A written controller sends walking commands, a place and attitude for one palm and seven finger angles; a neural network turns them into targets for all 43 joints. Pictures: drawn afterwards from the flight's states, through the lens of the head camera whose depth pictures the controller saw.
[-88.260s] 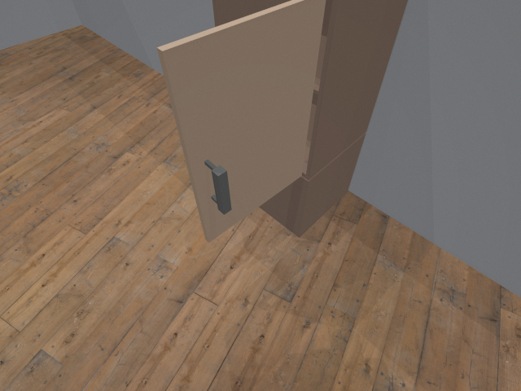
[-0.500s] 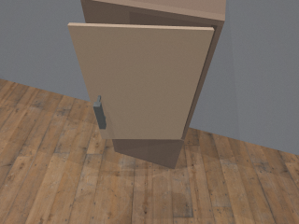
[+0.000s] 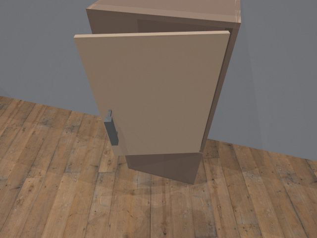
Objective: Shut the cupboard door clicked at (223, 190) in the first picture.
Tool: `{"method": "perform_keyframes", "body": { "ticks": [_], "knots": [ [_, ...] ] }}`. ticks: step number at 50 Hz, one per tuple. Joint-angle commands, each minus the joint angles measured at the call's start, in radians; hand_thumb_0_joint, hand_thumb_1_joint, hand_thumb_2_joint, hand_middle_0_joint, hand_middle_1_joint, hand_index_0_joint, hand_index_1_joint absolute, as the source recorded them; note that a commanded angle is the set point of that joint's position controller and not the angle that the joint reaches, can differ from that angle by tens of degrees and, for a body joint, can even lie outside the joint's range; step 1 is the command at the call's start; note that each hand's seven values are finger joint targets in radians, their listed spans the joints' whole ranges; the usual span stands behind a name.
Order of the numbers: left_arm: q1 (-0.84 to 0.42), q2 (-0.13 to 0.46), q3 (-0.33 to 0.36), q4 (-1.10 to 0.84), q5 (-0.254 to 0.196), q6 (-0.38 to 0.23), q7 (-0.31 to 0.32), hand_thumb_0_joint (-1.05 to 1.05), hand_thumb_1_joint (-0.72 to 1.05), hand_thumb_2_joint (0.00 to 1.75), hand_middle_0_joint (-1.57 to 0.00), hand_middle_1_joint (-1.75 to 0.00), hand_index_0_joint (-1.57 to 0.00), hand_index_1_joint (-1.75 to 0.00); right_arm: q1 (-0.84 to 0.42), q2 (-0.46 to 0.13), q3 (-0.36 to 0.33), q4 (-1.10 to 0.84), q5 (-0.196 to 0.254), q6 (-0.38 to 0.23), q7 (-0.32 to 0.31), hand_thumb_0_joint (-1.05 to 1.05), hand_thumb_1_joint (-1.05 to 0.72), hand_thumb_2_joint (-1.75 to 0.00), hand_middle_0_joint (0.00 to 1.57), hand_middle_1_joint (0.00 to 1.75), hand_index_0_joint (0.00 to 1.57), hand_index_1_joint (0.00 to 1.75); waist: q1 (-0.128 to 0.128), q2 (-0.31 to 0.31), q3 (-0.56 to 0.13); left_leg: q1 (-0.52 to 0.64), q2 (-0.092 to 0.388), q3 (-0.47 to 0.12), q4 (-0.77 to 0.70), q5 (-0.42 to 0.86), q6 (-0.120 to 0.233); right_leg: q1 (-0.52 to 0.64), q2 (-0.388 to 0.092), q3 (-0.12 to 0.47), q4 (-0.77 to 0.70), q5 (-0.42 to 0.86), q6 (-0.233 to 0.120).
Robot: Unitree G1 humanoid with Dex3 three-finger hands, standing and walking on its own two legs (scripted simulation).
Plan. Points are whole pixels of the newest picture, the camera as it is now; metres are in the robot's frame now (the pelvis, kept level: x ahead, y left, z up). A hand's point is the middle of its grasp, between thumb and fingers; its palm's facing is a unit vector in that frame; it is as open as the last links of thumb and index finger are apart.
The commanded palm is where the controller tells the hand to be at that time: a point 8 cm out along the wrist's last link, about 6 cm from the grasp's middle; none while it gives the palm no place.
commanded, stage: look again from close up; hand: left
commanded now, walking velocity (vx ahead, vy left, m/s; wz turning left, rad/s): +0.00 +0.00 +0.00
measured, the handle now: (112, 127) +0.52 +0.21 -0.10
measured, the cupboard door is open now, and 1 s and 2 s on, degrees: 18 18 18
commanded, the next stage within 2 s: shuffle to correct the standing spot in 0.08 s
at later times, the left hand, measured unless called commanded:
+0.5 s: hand out of the picture +0.02 +0.17 -0.19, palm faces +0.08 -0.98 -0.18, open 7.4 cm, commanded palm none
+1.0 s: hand out of the picture +0.13 +0.17 -0.17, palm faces +0.13 -0.97 -0.23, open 7.3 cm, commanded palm none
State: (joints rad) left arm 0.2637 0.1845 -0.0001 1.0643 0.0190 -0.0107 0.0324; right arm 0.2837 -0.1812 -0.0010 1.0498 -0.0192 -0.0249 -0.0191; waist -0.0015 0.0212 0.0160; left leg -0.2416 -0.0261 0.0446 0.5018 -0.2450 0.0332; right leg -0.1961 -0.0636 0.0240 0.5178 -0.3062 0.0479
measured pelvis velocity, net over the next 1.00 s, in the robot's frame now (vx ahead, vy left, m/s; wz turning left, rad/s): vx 0.07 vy -0.02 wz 0.10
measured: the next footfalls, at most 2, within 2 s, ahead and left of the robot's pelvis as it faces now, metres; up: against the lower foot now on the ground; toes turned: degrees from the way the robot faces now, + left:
right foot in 0.74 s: +0.14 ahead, -0.13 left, +0.00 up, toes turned -1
left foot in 1.06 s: +0.10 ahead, +0.10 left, +0.00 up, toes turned +8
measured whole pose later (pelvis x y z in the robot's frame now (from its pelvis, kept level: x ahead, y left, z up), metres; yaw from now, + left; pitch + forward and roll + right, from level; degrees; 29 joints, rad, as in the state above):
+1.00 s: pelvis +0.07 -0.02 +0.00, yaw +6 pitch +0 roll +1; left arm 0.16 0.17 0.03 0.98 0.03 0.00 0.04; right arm 0.19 -0.16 -0.05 1.04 -0.01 0.02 -0.03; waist 0.01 -0.02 0.09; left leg -0.32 0.00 0.05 0.77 -0.46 -0.03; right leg -0.29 -0.07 -0.10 0.57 -0.28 -0.02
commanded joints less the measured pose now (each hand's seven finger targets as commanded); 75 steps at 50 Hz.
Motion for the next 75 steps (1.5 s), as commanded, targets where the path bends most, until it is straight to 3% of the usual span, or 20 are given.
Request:
{"method": "perform_keyframes", "body": {
  "ticks": [1,9,17,23,25,27,28,30,32,36,38,40,45,51,52,53,54,62,69,75],
  "knots": [
    [0.049,0.115,0.018,-0.038,-0.002,-0.013,0.003,0.0,0.9,0.9,-0.2,-0.3,-0.2,-0.3,0.009,-0.131,-0.023,-0.048,0.004,-0.019,-0.002,0.0,-0.9,-0.9,0.2,0.3,0.2,0.3,0.007,-0.027,0.037,0.001,0.117,-0.129,-0.147,0.078,0.014,-0.036,-0.019,0.024,-0.086,0.077,-0.07],
    [0.018,0.15,0.024,-0.039,-0.003,-0.015,0.001,0.0,0.9,0.9,-0.2,-0.3,-0.2,-0.3,-0.027,-0.148,-0.024,-0.031,0.007,-0.02,-0.003,0.0,-0.9,-0.9,0.2,0.3,0.2,0.3,0.006,-0.018,-0.001,0.049,0.116,-0.105,-0.115,0.186,0.007,-0.01,-0.033,0.034,-0.098,0.157,-0.068],
    [0.076,0.133,0.03,-0.026,0.007,-0.005,-0.014,0.0,0.9,0.9,-0.2,-0.3,-0.2,-0.3,-0.019,-0.096,-0.021,-0.035,-0.005,0.002,0.009,0.0,-0.9,-0.9,0.2,0.3,0.2,0.3,0.011,-0.067,0.11,-0.091,0.068,-0.096,-0.05,-0.155,0.016,-0.06,-0.046,0.041,-0.127,-0.216,-0.1],
    [0.137,0.154,0.051,-0.015,0.007,-0.018,-0.011,0.0,0.9,0.9,-0.2,-0.3,-0.2,-0.3,-0.01,-0.07,-0.018,-0.049,-0.004,-0.016,0.012,0.0,-0.9,-0.9,0.2,0.3,0.2,0.3,0.012,-0.125,0.079,-0.122,0.031,-0.013,0.107,0.018,0.014,0.014,-0.108,0.053,-0.088,-0.018,-0.133],
    [0.128,0.131,0.046,-0.013,0.006,-0.02,-0.011,0.0,0.9,0.9,-0.2,-0.3,-0.2,-0.3,0.044,-0.081,-0.021,-0.025,-0.003,-0.024,0.008,0.0,-0.9,-0.9,0.2,0.3,0.2,0.3,-0.014,-0.017,0.048,0.014,0.068,-0.067,0.043,0.156,0.032,-0.047,-0.054,-0.03,0.023,0.061,-0.11],
    [0.074,0.072,0.033,-0.04,0.007,-0.026,-0.008,0.0,0.9,0.9,-0.2,-0.3,-0.2,-0.3,0.212,-0.164,-0.042,0.034,-0.009,-0.031,-0.009,0.0,-0.9,-0.9,0.2,0.3,0.2,0.3,-0.073,0.234,0.0,0.237,0.259,-0.364,-0.064,0.49,0.155,-0.254,0.071,-0.161,0.344,-0.076,-0.064],
    [0.002,0.071,0.029,-0.069,0.004,-0.03,-0.003,0.0,0.9,0.9,-0.2,-0.3,-0.2,-0.3,0.269,-0.166,-0.043,0.054,-0.013,-0.03,-0.019,0.0,-0.9,-0.9,0.2,0.3,0.2,0.3,-0.096,0.271,0.026,0.332,0.339,-0.477,-0.103,0.746,0.225,-0.419,0.074,-0.112,0.491,-0.322,-0.068],
    [-0.052,0.069,0.034,-0.082,-0.003,-0.03,0.002,0.0,0.9,0.9,-0.2,-0.3,-0.2,-0.3,0.228,-0.126,-0.028,0.044,-0.013,-0.028,-0.031,0.0,-0.9,-0.9,0.2,0.3,0.2,0.3,-0.074,0.14,0.059,0.279,0.358,-0.406,-0.066,0.973,0.234,-0.426,0.003,-0.031,0.515,-0.322,-0.077],
    [-0.022,0.034,0.035,-0.075,-0.012,-0.023,-0.004,0.0,0.9,0.9,-0.2,-0.3,-0.2,-0.3,0.107,-0.107,-0.023,0.01,-0.012,-0.022,-0.037,0.0,-0.9,-0.9,0.2,0.3,0.2,0.3,-0.021,0.127,0.077,0.171,0.288,-0.271,-0.056,0.926,0.176,-0.29,-0.005,-0.049,0.318,-0.262,-0.067],
    [0.154,0.102,0.049,-0.012,-0.006,-0.028,0.0,0.0,0.9,0.9,-0.2,-0.3,-0.2,-0.3,0.047,-0.111,-0.035,-0.017,0.017,-0.02,-0.03,0.0,-0.9,-0.9,0.2,0.3,0.2,0.3,0.052,-0.031,-0.066,-0.01,0.128,-0.127,0.047,0.419,0.02,0.147,-0.047,-0.024,-0.057,0.432,-0.06],
    [0.164,0.165,0.055,-0.017,-0.005,-0.032,0.01,0.0,0.9,0.9,-0.2,-0.3,-0.2,-0.3,0.098,-0.051,-0.038,-0.014,0.025,-0.006,-0.023,0.0,-0.9,-0.9,0.2,0.3,0.2,0.3,0.03,-0.193,-0.135,-0.086,0.019,-0.049,0.155,-0.159,-0.036,0.208,-0.306,0.185,-0.026,0.949,-0.211],
    [0.115,0.157,0.055,-0.036,0.004,-0.025,0.016,0.0,0.9,0.9,-0.2,-0.3,-0.2,-0.3,0.054,-0.014,-0.039,-0.014,0.02,0.019,-0.028,0.0,-0.9,-0.9,0.2,0.3,0.2,0.3,0.041,-0.274,-0.076,-0.128,0.028,-0.054,0.339,-0.362,-0.043,0.145,-0.327,0.19,-0.05,1.067,-0.275],
    [0.031,0.146,0.062,-0.083,0.014,-0.002,0.024,0.0,0.9,0.9,-0.2,-0.3,-0.2,-0.3,0.01,-0.003,-0.046,-0.024,0.017,0.039,-0.011,0.0,-0.9,-0.9,0.2,0.3,0.2,0.3,0.03,-0.215,-0.046,-0.161,0.029,-0.014,0.378,-0.28,-0.06,0.099,-0.255,0.059,-0.064,0.897,-0.256],
    [-0.039,0.149,0.074,-0.119,0.003,0.021,0.018,0.0,0.9,0.9,-0.2,-0.3,-0.2,-0.3,0.078,-0.004,-0.046,-0.021,0.01,0.031,0.0,0.0,-0.9,-0.9,0.2,0.3,0.2,0.3,-0.025,-0.163,-0.061,0.113,0.032,0.042,-0.052,0.058,-0.057,-0.088,-0.161,0.015,-0.013,0.393,-0.155],
    [-0.035,0.114,0.066,-0.133,0.001,0.028,0.015,0.0,0.9,0.9,-0.2,-0.3,-0.2,-0.3,0.092,-0.037,-0.052,-0.018,0.007,0.022,-0.001,0.0,-0.9,-0.9,0.2,0.3,0.2,0.3,-0.023,-0.049,-0.066,0.177,0.097,-0.012,-0.116,0.149,-0.039,-0.134,-0.099,-0.023,0.061,0.219,-0.111],
    [-0.024,0.061,0.058,-0.148,-0.007,0.037,0.011,0.0,0.9,0.9,-0.2,-0.3,-0.2,-0.3,0.063,-0.105,-0.06,-0.044,-0.003,0.016,-0.004,0.0,-0.9,-0.9,0.2,0.3,0.2,0.3,-0.007,0.189,-0.032,0.1,0.271,-0.229,-0.186,0.309,0.042,-0.193,-0.005,-0.088,0.137,-0.061,-0.05],
    [-0.04,0.054,0.054,-0.151,-0.005,0.04,0.014,0.0,0.9,0.9,-0.2,-0.3,-0.2,-0.3,0.014,-0.121,-0.056,-0.067,-0.01,0.02,-0.006,0.0,-0.9,-0.9,0.2,0.3,0.2,0.3,-0.004,0.226,0.004,-0.014,0.351,-0.299,-0.236,0.358,0.132,-0.162,0.021,-0.081,0.252,-0.24,-0.041],
    [0.028,0.016,0.032,-0.078,0.007,0.032,-0.003,0.0,0.9,0.9,-0.2,-0.3,-0.2,-0.3,-0.062,-0.097,-0.047,-0.088,-0.006,0.012,-0.015,0.0,-0.9,-0.9,0.2,0.3,0.2,0.3,0.021,0.059,0.016,0.011,0.245,-0.172,-0.235,0.155,0.133,-0.091,0.008,-0.062,0.122,-0.1,-0.041],
    [0.051,0.076,0.021,-0.038,0.001,-0.008,0.003,0.0,0.9,0.9,-0.2,-0.3,-0.2,-0.3,-0.028,-0.057,-0.036,-0.047,0.007,0.014,-0.002,0.0,-0.9,-0.9,0.2,0.3,0.2,0.3,-0.014,-0.14,-0.023,0.1,0.116,-0.055,-0.11,0.09,-0.004,-0.072,-0.077,0.07,-0.166,0.13,-0.087],
    [0.078,0.056,0.011,-0.014,-0.001,0.0,0.002,0.0,0.9,0.9,-0.2,-0.3,-0.2,-0.3,-0.009,-0.057,-0.023,-0.001,0.006,0.016,0.0,0.0,-0.9,-0.9,0.2,0.3,0.2,0.3,-0.004,-0.056,0.078,0.053,0.122,-0.075,-0.184,-0.031,-0.004,-0.12,-0.05,0.051,-0.207,-0.057,-0.077]
  ]
}}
